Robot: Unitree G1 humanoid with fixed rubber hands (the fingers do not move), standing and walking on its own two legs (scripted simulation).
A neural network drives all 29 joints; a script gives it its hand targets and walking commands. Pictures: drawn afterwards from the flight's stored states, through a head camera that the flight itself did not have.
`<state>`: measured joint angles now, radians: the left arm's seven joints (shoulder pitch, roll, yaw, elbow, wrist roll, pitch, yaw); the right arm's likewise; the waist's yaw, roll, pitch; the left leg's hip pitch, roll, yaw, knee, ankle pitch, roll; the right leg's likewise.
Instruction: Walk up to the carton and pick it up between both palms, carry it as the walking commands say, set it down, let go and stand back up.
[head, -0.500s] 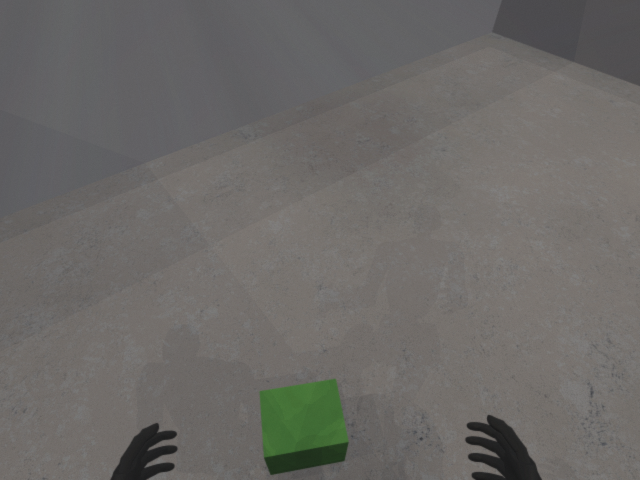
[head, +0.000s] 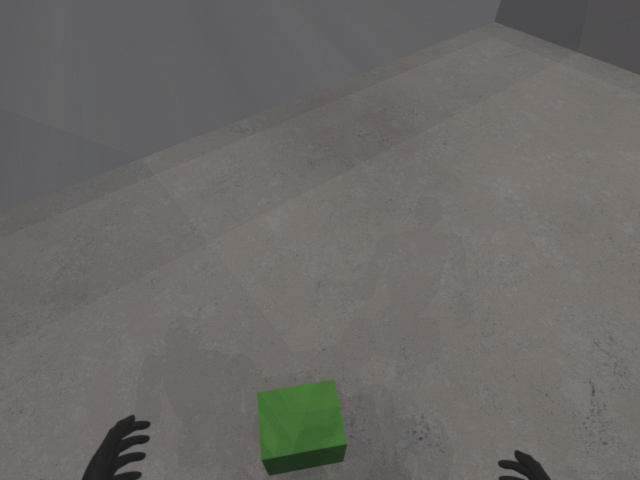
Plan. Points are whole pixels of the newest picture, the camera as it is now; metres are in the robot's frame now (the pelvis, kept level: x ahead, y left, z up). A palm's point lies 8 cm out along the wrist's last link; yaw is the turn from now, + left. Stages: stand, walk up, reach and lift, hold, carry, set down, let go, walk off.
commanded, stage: stand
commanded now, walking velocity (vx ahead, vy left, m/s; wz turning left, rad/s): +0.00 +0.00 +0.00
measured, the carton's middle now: (301, 427) +0.39 +0.05 -0.67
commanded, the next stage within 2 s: none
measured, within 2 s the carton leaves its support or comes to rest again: neither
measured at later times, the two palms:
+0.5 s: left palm out of the picture +0.15 +0.27 -0.06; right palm out of the picture +0.12 -0.28 -0.09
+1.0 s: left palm out of the picture +0.14 +0.28 -0.06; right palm out of the picture +0.10 -0.28 -0.08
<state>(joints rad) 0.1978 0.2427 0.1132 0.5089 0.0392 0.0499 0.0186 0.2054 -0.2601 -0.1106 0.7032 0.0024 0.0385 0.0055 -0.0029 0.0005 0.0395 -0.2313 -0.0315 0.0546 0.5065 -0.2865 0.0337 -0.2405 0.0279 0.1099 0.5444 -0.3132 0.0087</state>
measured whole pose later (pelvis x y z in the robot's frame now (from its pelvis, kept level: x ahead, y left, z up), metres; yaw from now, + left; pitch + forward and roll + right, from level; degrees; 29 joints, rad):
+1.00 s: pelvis -0.02 +0.00 +0.00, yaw +0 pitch -1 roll +1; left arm 0.21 0.28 0.11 0.54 0.04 0.01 0.02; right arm 0.20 -0.27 -0.11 0.74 0.00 -0.01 0.00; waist 0.00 -0.02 0.00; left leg -0.23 -0.03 0.05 0.51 -0.26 0.03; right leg -0.24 0.03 0.11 0.54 -0.28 0.01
